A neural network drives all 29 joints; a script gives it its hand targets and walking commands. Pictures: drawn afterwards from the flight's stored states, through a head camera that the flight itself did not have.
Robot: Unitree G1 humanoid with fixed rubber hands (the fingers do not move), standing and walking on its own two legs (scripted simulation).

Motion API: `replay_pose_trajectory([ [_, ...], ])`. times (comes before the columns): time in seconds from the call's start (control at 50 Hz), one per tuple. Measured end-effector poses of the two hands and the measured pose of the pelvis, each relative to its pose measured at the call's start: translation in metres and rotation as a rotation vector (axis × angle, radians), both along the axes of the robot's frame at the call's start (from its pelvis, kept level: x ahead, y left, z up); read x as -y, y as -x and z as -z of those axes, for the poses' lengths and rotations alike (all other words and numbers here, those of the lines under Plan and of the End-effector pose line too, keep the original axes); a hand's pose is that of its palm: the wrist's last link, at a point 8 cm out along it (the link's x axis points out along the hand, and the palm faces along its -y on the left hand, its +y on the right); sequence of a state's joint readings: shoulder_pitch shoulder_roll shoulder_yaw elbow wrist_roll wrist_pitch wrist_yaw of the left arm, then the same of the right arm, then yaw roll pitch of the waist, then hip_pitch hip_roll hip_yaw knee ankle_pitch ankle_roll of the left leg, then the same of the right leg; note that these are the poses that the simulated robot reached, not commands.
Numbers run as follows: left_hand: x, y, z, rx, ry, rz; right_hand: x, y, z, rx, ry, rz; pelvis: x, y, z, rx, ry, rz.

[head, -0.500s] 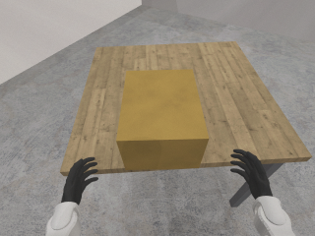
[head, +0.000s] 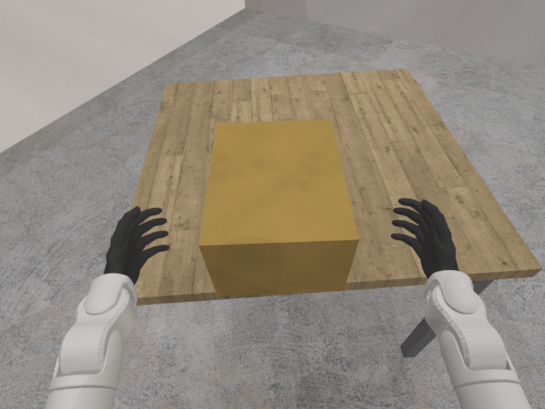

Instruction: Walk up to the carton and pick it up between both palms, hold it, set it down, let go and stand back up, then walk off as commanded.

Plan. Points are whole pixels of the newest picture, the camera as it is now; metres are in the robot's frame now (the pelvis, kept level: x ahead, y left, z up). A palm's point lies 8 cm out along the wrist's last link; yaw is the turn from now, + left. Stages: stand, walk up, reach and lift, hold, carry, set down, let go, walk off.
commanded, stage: reach and lift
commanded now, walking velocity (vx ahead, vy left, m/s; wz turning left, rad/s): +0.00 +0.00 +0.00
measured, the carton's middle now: (276, 202) +0.47 +0.00 -0.01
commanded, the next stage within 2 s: none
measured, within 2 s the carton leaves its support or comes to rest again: neither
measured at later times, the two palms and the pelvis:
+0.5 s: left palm (132, 209) +0.36 +0.21 +0.12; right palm (428, 196) +0.36 -0.21 +0.12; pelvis +0.00 +0.00 +0.00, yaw +0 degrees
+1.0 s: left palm (141, 204) +0.39 +0.21 +0.10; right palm (406, 186) +0.40 -0.20 +0.10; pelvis +0.00 -0.01 +0.00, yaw +2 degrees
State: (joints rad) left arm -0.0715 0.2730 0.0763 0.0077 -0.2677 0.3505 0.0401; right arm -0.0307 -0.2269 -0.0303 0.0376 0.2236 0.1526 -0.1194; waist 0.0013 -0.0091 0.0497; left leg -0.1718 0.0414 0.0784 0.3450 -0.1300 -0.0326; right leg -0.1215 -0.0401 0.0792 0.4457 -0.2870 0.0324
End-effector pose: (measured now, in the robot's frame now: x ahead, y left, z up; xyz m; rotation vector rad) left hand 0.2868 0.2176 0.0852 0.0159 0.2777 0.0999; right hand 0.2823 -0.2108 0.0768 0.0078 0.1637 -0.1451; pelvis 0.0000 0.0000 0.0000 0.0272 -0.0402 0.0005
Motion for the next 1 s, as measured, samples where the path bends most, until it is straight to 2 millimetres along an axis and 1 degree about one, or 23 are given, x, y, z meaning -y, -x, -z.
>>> replay_pose_trajectory([
  [0.08, 0.003, -0.018, -0.011, 0.007, 0.000, 0.006, 0.003, -0.018, -0.008, -0.002, 0.012, -0.005, 0.000, 0.000, 0.000, -0.001, 0.000, 0.000],
  [0.14, 0.003, -0.028, -0.018, 0.007, -0.009, 0.005, 0.005, -0.029, -0.013, -0.002, 0.018, -0.009, 0.000, -0.002, 0.000, -0.004, 0.000, 0.000],
  [0.28, 0.002, -0.044, -0.031, 0.020, -0.011, -0.005, 0.008, -0.049, -0.022, 0.000, 0.010, -0.022, 0.002, -0.004, 0.000, -0.007, 0.000, 0.000],
  [0.36, 0.003, -0.051, -0.031, -0.002, -0.001, -0.003, 0.008, -0.058, -0.026, -0.007, 0.012, -0.025, 0.003, -0.003, 0.000, -0.007, 0.000, 0.000],
  [0.44, 0.005, -0.061, -0.034, -0.009, 0.007, -0.001, 0.005, -0.070, -0.035, 0.002, 0.011, -0.029, 0.003, -0.003, 0.000, -0.007, 0.000, 0.000],
  [0.58, 0.009, -0.080, -0.047, 0.001, 0.017, 0.005, 0.000, -0.092, -0.046, -0.015, 0.010, -0.040, 0.003, -0.004, 0.000, -0.007, 0.000, -0.002],
  [0.66, 0.013, -0.092, -0.058, 0.016, 0.020, 0.010, 0.000, -0.102, -0.050, -0.023, 0.006, -0.036, 0.004, -0.004, 0.000, -0.008, 0.001, -0.003],
  [0.72, 0.015, -0.101, -0.062, 0.011, 0.018, 0.009, 0.000, -0.108, -0.052, -0.033, 0.005, -0.035, 0.004, -0.004, 0.000, -0.009, 0.001, -0.004],
  [0.8, 0.016, -0.110, -0.058, -0.006, 0.020, 0.003, -0.002, -0.116, -0.047, -0.069, 0.010, -0.041, 0.006, -0.004, 0.000, -0.014, 0.002, -0.007],
  [0.84, 0.016, -0.112, -0.052, -0.010, 0.008, -0.001, -0.004, -0.118, -0.042, -0.075, 0.020, -0.049, 0.006, -0.005, 0.000, -0.019, 0.002, -0.008],
  [0.92, 0.012, -0.109, -0.033, -0.016, -0.007, -0.017, -0.006, -0.119, -0.030, -0.081, 0.042, -0.062, 0.008, -0.006, 0.000, -0.027, 0.004, -0.014],
  [1.0, 0.004, -0.100, -0.012, -0.020, -0.016, -0.037, -0.011, -0.120, -0.020, -0.071, 0.063, -0.076, 0.008, -0.005, 0.000, -0.038, 0.008, -0.027],
])
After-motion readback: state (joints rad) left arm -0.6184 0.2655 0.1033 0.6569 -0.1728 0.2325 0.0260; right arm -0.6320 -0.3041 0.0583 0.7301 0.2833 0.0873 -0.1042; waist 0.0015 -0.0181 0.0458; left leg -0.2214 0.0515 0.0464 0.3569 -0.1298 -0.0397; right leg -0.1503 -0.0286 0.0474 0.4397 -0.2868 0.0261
